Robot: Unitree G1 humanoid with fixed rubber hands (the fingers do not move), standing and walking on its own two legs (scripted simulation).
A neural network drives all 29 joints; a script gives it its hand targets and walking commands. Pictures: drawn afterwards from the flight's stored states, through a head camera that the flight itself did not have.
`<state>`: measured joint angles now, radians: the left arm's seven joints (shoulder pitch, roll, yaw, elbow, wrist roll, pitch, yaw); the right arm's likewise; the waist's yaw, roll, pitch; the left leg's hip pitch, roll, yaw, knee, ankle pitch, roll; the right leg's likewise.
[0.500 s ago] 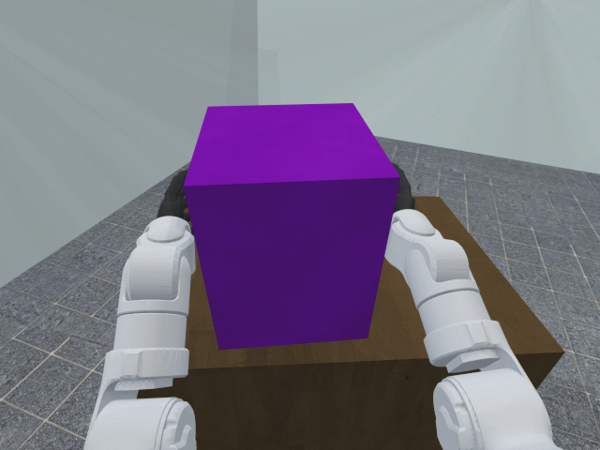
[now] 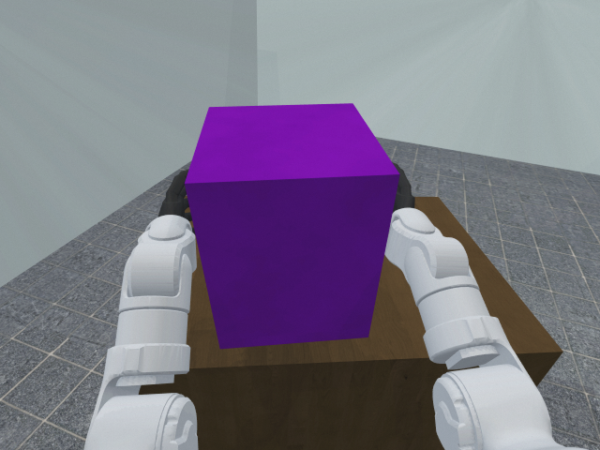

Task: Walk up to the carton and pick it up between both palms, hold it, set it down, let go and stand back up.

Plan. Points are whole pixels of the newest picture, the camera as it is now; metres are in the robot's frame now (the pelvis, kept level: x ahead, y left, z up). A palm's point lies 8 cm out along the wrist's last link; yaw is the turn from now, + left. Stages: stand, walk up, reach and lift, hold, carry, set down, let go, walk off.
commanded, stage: hold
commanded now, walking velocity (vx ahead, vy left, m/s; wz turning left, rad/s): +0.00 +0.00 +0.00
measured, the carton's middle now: (288, 222) +0.38 +0.01 +0.20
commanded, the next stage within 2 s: set down in 1.02 s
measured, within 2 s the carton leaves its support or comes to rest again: neither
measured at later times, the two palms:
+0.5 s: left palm (175, 225) +0.36 +0.15 +0.21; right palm (398, 217) +0.36 -0.14 +0.22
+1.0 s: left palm (174, 225) +0.36 +0.15 +0.21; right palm (397, 216) +0.36 -0.14 +0.22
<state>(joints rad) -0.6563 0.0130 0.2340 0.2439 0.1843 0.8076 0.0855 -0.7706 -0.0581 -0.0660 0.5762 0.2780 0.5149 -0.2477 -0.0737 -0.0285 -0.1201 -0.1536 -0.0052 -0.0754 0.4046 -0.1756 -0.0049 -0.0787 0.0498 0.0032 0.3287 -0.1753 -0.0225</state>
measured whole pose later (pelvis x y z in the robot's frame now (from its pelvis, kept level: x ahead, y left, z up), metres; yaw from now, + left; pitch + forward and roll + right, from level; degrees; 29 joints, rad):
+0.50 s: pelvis +0.00 +0.00 +0.00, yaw +0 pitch -4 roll -1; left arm -0.64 0.01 0.22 0.21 0.19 0.81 0.09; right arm -0.75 -0.06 -0.06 0.54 0.28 0.52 -0.25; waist -0.08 -0.02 -0.12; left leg -0.16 -0.01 -0.08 0.41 -0.18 0.00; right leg -0.08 0.05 0.00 0.33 -0.18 -0.02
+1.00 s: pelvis +0.00 +0.00 +0.00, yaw +0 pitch -4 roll -1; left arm -0.64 0.01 0.23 0.22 0.19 0.81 0.09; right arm -0.76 -0.06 -0.06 0.56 0.28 0.52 -0.25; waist -0.08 -0.03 -0.12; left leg -0.15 -0.01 -0.08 0.41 -0.18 0.00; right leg -0.07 0.05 0.00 0.33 -0.18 -0.02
